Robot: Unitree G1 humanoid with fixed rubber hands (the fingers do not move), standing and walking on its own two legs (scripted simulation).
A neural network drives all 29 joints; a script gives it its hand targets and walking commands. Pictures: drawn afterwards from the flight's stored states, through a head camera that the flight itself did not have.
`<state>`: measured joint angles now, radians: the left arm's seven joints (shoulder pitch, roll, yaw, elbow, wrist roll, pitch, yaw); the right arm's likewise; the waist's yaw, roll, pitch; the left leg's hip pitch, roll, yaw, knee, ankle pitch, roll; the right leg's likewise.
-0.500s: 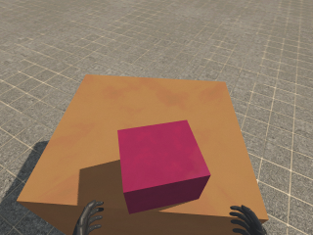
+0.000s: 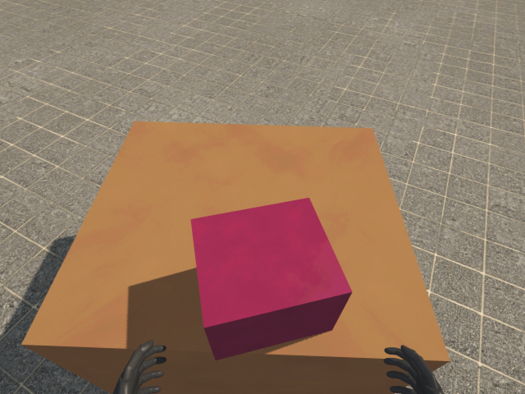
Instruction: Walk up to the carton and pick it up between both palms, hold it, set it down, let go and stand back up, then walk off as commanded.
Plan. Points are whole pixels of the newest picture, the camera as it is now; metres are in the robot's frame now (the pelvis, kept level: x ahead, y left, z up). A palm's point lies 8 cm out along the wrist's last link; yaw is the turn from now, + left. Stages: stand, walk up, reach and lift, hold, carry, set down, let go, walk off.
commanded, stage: let go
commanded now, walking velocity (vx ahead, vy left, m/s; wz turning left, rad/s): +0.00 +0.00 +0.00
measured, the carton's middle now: (263, 276) +0.37 +0.03 -0.13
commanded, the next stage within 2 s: stand in 0.26 s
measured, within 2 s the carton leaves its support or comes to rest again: neither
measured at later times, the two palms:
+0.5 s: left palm out of the picture +0.11 +0.29 -0.11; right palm out of the picture +0.10 -0.28 -0.09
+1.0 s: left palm out of the picture -0.01 +0.32 -0.13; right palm out of the picture +0.03 -0.28 -0.11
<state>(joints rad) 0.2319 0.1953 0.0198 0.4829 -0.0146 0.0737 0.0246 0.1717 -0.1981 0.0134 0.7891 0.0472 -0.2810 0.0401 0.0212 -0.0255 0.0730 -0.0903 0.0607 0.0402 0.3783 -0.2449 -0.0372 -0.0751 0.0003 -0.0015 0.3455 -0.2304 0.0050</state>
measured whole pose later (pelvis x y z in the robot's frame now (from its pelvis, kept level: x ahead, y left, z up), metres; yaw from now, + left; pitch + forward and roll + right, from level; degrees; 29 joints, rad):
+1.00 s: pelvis -0.04 +0.01 +0.00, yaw +2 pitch -2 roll +0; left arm 0.19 0.37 -0.02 1.11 0.02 -0.01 -0.01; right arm 0.21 -0.37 0.03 1.02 -0.02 -0.01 0.02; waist 0.02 -0.02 0.03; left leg -0.17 0.01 0.02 0.39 -0.18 0.00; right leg -0.16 -0.04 -0.02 0.39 -0.19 0.03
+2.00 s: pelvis -0.03 +0.01 +0.00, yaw +2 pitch -2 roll +0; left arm 0.13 0.37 -0.01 1.13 0.01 -0.01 -0.01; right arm 0.14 -0.38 0.01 1.08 -0.02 -0.01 0.00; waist 0.00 -0.01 0.03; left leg -0.12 0.02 0.02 0.33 -0.17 -0.01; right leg -0.11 -0.04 -0.03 0.33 -0.19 0.02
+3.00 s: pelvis -0.15 -0.02 -0.01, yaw +1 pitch -1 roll +3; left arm 0.23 0.33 0.08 0.86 0.03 0.05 0.01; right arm 0.16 -0.41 -0.06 0.80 0.00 0.08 -0.02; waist 0.03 0.02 0.16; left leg -0.51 -0.16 -0.15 1.22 -0.45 0.00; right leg -0.25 -0.01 0.05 0.56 -0.29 -0.03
